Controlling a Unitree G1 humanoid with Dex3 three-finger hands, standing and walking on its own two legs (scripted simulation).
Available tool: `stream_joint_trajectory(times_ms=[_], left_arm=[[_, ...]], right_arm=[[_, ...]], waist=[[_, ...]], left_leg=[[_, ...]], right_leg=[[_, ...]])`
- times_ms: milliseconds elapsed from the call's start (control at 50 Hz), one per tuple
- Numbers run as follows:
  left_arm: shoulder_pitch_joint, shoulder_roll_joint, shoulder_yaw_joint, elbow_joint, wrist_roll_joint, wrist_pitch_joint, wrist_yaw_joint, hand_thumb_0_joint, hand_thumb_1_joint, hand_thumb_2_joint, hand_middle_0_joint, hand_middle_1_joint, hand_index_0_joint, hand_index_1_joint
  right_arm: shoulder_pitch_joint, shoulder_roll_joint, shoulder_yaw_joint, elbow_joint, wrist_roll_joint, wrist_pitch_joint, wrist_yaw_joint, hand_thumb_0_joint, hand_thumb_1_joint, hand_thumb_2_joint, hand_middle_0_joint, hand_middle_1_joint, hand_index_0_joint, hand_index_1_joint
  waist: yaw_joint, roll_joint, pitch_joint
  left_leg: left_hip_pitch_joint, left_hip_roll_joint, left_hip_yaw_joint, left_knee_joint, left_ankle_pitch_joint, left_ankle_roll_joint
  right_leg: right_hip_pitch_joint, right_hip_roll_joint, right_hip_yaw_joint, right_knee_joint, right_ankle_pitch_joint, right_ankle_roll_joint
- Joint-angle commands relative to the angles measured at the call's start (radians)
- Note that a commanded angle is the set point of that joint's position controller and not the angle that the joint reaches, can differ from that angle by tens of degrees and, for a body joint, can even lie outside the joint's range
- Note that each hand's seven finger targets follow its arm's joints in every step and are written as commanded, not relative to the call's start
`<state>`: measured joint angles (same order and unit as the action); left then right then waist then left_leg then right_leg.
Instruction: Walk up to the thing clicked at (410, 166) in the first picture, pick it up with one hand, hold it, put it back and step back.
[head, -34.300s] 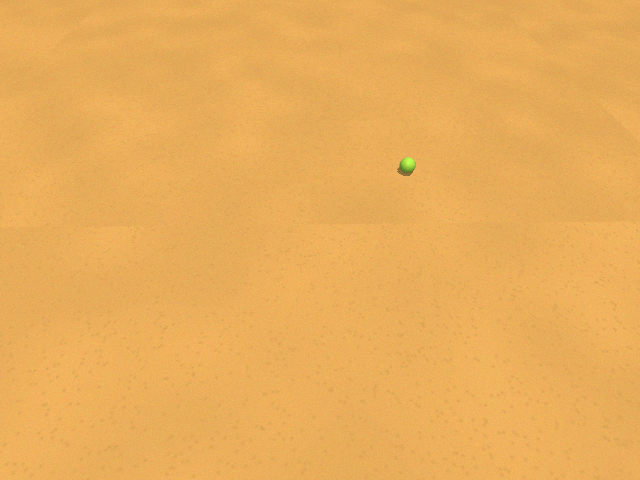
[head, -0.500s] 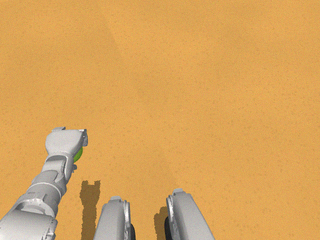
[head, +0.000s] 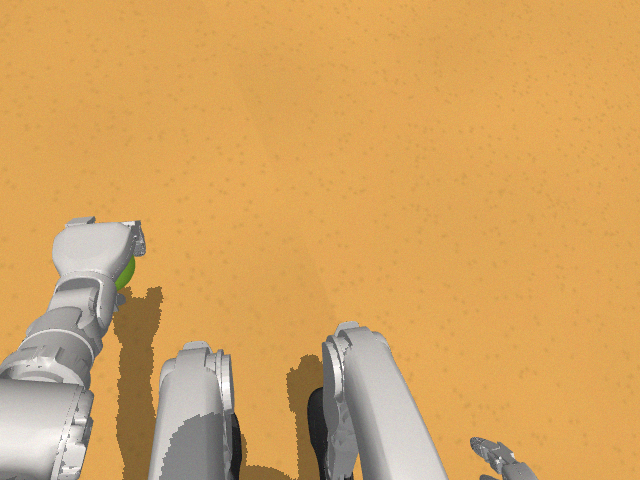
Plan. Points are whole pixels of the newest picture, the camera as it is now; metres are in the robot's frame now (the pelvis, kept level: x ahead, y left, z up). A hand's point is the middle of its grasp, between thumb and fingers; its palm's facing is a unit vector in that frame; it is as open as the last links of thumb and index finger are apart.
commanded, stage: crouch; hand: left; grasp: from above
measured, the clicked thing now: (103, 265) +0.43 +0.24 -0.19
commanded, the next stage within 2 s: lower in 0.74 s
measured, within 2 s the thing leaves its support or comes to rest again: neither
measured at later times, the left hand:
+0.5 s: hand (126, 279) +0.42 +0.22 -0.25, palm faces -0.46 -0.04 -0.89, open 9.0 cm
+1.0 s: hand (130, 284) +0.42 +0.23 -0.29, palm faces -0.49 -0.03 -0.87, open 9.1 cm
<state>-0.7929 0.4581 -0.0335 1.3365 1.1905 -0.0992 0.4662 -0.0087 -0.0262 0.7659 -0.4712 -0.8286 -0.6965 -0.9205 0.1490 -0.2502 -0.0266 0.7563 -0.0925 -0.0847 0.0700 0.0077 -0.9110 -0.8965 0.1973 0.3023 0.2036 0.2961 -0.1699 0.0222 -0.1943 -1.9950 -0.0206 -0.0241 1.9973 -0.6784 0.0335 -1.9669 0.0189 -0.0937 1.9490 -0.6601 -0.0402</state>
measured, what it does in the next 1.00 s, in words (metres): lowers itself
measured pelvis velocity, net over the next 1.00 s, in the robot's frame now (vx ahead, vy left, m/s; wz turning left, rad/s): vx -0.01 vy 0.00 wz -0.05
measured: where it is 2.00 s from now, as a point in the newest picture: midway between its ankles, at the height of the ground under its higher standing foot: (279, 476)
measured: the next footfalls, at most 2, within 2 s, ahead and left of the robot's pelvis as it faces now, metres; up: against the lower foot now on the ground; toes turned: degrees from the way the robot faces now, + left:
none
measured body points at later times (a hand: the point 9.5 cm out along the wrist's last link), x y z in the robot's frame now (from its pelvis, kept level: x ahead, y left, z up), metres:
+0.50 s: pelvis -0.01 +0.00 -0.07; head +0.23 +0.03 +0.31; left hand +0.44 +0.22 -0.20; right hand +0.04 -0.27 -0.19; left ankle +0.07 +0.10 -0.42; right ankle +0.08 -0.10 -0.42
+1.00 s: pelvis -0.01 +0.00 -0.10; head +0.23 +0.04 +0.28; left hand +0.44 +0.23 -0.24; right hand +0.03 -0.28 -0.21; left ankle +0.07 +0.10 -0.42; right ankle +0.08 -0.10 -0.42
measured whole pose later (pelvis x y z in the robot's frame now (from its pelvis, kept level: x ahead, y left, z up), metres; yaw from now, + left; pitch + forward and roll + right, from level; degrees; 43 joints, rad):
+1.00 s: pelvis -0.01 +0.00 -0.10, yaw -3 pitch +36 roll -5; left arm -0.91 0.58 0.03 1.49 1.24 -0.17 0.50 -0.01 -0.06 0.81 -0.49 -0.81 -0.69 -0.90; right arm 0.15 -0.28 0.02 0.79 -0.14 -0.11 0.13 0.01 -0.92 -0.90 0.20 0.30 0.20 0.30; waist -0.21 -0.01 -0.09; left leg -2.25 0.01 -0.04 2.32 -0.70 0.04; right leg -2.22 0.02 -0.14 2.25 -0.66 -0.05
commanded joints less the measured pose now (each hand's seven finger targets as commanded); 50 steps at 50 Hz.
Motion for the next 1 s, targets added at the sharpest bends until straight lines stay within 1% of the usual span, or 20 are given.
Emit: stream_joint_trajectory(times_ms=[0, 20, 40, 80, 100, 160, 180, 200, 300, 460, 560, 580, 660, 680, 720, 740, 820, 840, 960, 980], left_arm=[[-0.303, 0.204, 0.051, -0.149, -0.007, -0.012, 0.046, 0.0, 0.398, 1.047, -0.782, -0.996, -0.801, -0.977], [-0.282, 0.209, 0.053, -0.123, 0.0, -0.011, 0.047, 0.0, 0.395, 1.032, -0.778, -0.99, -0.798, -0.97], [-0.355, 0.226, 0.062, -0.197, -0.005, -0.026, 0.05, 0.0, 0.399, 1.029, -0.775, -0.997, -0.798, -0.974], [-0.326, 0.243, 0.069, -0.157, 0.008, -0.031, 0.057, 0.0, 0.365, 1.017, -0.757, -0.981, -0.777, -0.961], [-0.297, 0.214, 0.059, -0.116, 0.011, -0.03, 0.058, 0.0, 0.372, 1.019, -0.763, -0.992, -0.784, -0.971], [-0.367, 0.257, 0.081, -0.155, 0.021, -0.042, 0.072, 0.0, 0.346, 0.984, -0.725, -1.0, -0.754, -0.97], [-0.339, 0.227, 0.068, -0.115, 0.024, -0.039, 0.073, 0.0, 0.331, 0.982, -0.729, -0.968, -0.751, -0.946], [-0.345, 0.254, 0.08, -0.106, 0.03, -0.039, 0.077, 0.0, 0.323, 0.981, -0.719, -0.969, -0.741, -0.947], [-0.366, 0.26, 0.089, -0.085, 0.023, -0.036, 0.097, 0.0, 0.332, 1.01, -0.736, -0.967, -0.751, -0.951], [-0.409, 0.299, 0.102, -0.069, 0.029, -0.035, 0.081, 0.0, 0.329, 1.011, -0.751, -0.938, -0.757, -0.932], [-0.376, 0.292, 0.088, -0.027, 0.021, -0.037, 0.064, 0.0, 0.314, 1.002, -0.742, -0.943, -0.748, -0.937], [-0.413, 0.33, 0.113, -0.063, 0.019, -0.043, 0.066, 0.0, 0.308, 1.027, -0.74, -0.937, -0.741, -0.936], [-0.42, 0.333, 0.102, -0.05, 0.023, -0.059, 0.059, 0.0, 0.3, 1.019, -0.737, -0.94, -0.738, -0.939], [-0.376, 0.325, 0.099, 0.014, 0.031, -0.054, 0.057, 0.0, 0.298, 1.012, -0.737, -0.932, -0.738, -0.931], [-0.436, 0.349, 0.107, -0.067, 0.028, -0.073, 0.057, 0.0, 0.297, 0.986, -0.733, -0.926, -0.737, -0.921], [-0.389, 0.324, 0.099, -0.007, 0.031, -0.067, 0.056, 0.0, 0.312, 0.978, -0.745, -0.924, -0.75, -0.919], [-0.4, 0.325, 0.09, -0.019, 0.034, -0.071, 0.061, 0.0, 0.321, 0.968, -0.745, -0.92, -0.751, -0.913], [-0.428, 0.346, 0.103, -0.041, 0.033, -0.073, 0.065, 0.0, 0.244, 0.972, -0.712, -0.884, -0.708, -0.888], [-0.443, 0.325, 0.076, 0.05, 0.035, -0.076, 0.081, 0.0, 0.138, 0.941, -0.643, -0.868, -0.636, -0.875], [-0.468, 0.351, 0.095, 0.016, 0.038, -0.084, 0.089, 0.0, 0.158, 0.942, -0.645, -0.883, -0.644, -0.885]], right_arm=[[0.205, -0.19, -0.066, -0.016, -0.013, -0.007, 0.007, 0.0, -0.91, -0.904, 0.199, 0.299, 0.199, 0.299], [0.197, -0.191, -0.063, -0.019, -0.013, -0.006, 0.011, 0.0, -0.91, -0.903, 0.199, 0.299, 0.199, 0.299], [0.209, -0.184, -0.065, -0.013, -0.016, -0.005, 0.014, 0.0, -0.909, -0.903, 0.199, 0.299, 0.199, 0.299], [0.201, -0.188, -0.065, -0.013, -0.016, 0.001, 0.018, 0.0, -0.909, -0.904, 0.199, 0.299, 0.2, 0.299], [0.206, -0.179, -0.058, -0.014, -0.02, 0.001, 0.024, 0.0, -0.912, -0.904, 0.199, 0.299, 0.199, 0.299], [0.207, -0.199, -0.066, -0.005, -0.027, -0.003, 0.032, 0.0, -0.911, -0.903, 0.199, 0.299, 0.2, 0.299], [0.207, -0.198, -0.067, -0.004, -0.028, -0.002, 0.034, 0.0, -0.911, -0.904, 0.199, 0.299, 0.2, 0.299], [0.197, -0.203, -0.066, -0.005, -0.027, -0.003, 0.036, 0.0, -0.91, -0.904, 0.199, 0.299, 0.2, 0.299], [0.197, -0.201, -0.062, -0.003, -0.033, -0.009, 0.041, 0.0, -0.91, -0.904, 0.2, 0.3, 0.2, 0.3], [0.206, -0.217, -0.06, 0.012, -0.038, -0.013, 0.048, 0.0, -0.913, -0.905, 0.2, 0.3, 0.2, 0.3], [0.213, -0.214, -0.044, 0.006, -0.037, -0.014, 0.051, 0.0, -0.915, -0.906, 0.199, 0.3, 0.199, 0.3], [0.22, -0.227, -0.047, 0.015, -0.038, -0.015, 0.049, 0.0, -0.913, -0.906, 0.2, 0.3, 0.2, 0.3], [0.226, -0.218, -0.036, 0.024, -0.039, -0.015, 0.051, 0.0, -0.915, -0.906, 0.199, 0.3, 0.199, 0.3], [0.227, -0.226, -0.034, 0.018, -0.039, -0.019, 0.051, 0.0, -0.916, -0.906, 0.199, 0.3, 0.199, 0.3], [0.232, -0.224, -0.034, 0.026, -0.042, -0.017, 0.052, 0.0, -0.916, -0.907, 0.199, 0.3, 0.199, 0.3], [0.233, -0.227, -0.033, 0.027, -0.042, -0.019, 0.054, 0.0, -0.918, -0.907, 0.199, 0.3, 0.199, 0.3], [0.221, -0.235, -0.03, 0.017, -0.042, -0.021, 0.054, 0.0, -0.915, -0.906, 0.199, 0.3, 0.199, 0.3], [0.222, -0.243, -0.033, 0.021, -0.043, -0.022, 0.053, 0.0, -0.911, -0.904, 0.2, 0.3, 0.199, 0.3], [0.217, -0.24, -0.012, 0.023, -0.048, -0.029, 0.055, 0.0, -0.914, -0.904, 0.199, 0.3, 0.199, 0.3], [0.224, -0.244, -0.01, 0.03, -0.052, -0.03, 0.057, 0.0, -0.911, -0.903, 0.2, 0.3, 0.199, 0.3]], waist=[[-0.008, 0.166, -0.668], [-0.004, 0.175, -0.664], [-0.015, 0.176, -0.683], [-0.006, 0.158, -0.673], [-0.016, 0.141, -0.657], [-0.014, 0.198, -0.661], [-0.012, 0.201, -0.66], [-0.011, 0.195, -0.659], [-0.018, 0.18, -0.66], [-0.027, 0.215, -0.617], [-0.038, 0.163, -0.608], [-0.035, 0.16, -0.627], [-0.037, 0.157, -0.598], [-0.039, 0.141, -0.578], [-0.038, 0.182, -0.597], [-0.036, 0.176, -0.585], [-0.037, 0.206, -0.584], [-0.037, 0.218, -0.599], [-0.065, 0.171, -0.544], [-0.07, 0.189, -0.549]], left_leg=[[0.5, -0.013, -0.009, -0.162, 0.289, -0.006], [0.485, -0.014, -0.006, -0.153, 0.291, -0.005], [0.491, -0.011, -0.005, -0.138, 0.299, -0.002], [0.44, -0.012, 0.004, -0.115, 0.276, 0.004], [0.431, -0.013, 0.006, -0.102, 0.284, 0.006], [0.442, -0.006, -0.005, -0.093, 0.259, -0.004], [0.457, -0.004, -0.008, -0.087, 0.262, -0.005], [0.436, -0.003, -0.009, -0.08, 0.244, -0.003], [0.379, -0.001, -0.007, -0.055, 0.206, 0.001], [0.356, 0.002, -0.03, -0.037, 0.145, -0.006], [0.295, -0.005, -0.003, 0.015, 0.164, 0.009], [0.29, -0.001, -0.007, 0.022, 0.164, 0.009], [0.235, -0.005, 0.009, 0.049, 0.161, 0.014], [0.233, -0.005, 0.006, 0.052, 0.154, 0.015], [0.24, -0.005, 0.011, 0.056, 0.157, 0.012], [0.245, -0.003, 0.007, 0.055, 0.164, 0.009], [0.269, 0.0, -0.005, 0.057, 0.154, 0.004], [0.271, 0.001, -0.005, 0.06, 0.149, 0.003], [0.193, 0.0, -0.003, 0.103, 0.146, 0.012], [0.188, 0.001, -0.005, 0.112, 0.154, 0.01]], right_leg=[[0.323, 0.012, 0.029, -0.189, 0.295, -0.004], [0.319, 0.016, 0.027, -0.18, 0.296, -0.005], [0.325, 0.019, 0.027, -0.173, 0.31, -0.005], [0.333, 0.026, 0.03, -0.163, 0.31, -0.003], [0.34, 0.023, 0.033, -0.163, 0.324, 0.0], [0.252, 0.024, 0.022, -0.122, 0.275, -0.008], [0.237, 0.025, 0.018, -0.116, 0.271, -0.009], [0.221, 0.028, 0.015, -0.107, 0.256, -0.01], [0.213, 0.026, 0.013, -0.076, 0.235, -0.005], [0.118, 0.02, -0.001, -0.025, 0.171, -0.011], [0.173, 0.026, 0.004, -0.029, 0.205, -0.001], [0.162, 0.023, 0.004, -0.02, 0.207, 0.001], [0.178, 0.031, 0.005, -0.009, 0.21, 0.001], [0.159, 0.028, 0.002, -0.006, 0.201, 0.002], [0.173, 0.031, 0.002, 0.002, 0.205, -0.001], [0.158, 0.029, -0.001, 0.008, 0.209, -0.002], [0.117, 0.031, -0.013, 0.03, 0.196, -0.007], [0.107, 0.03, -0.014, 0.034, 0.192, -0.007], [0.103, 0.038, -0.023, 0.059, 0.198, -0.003], [0.104, 0.038, -0.026, 0.067, 0.204, -0.001]])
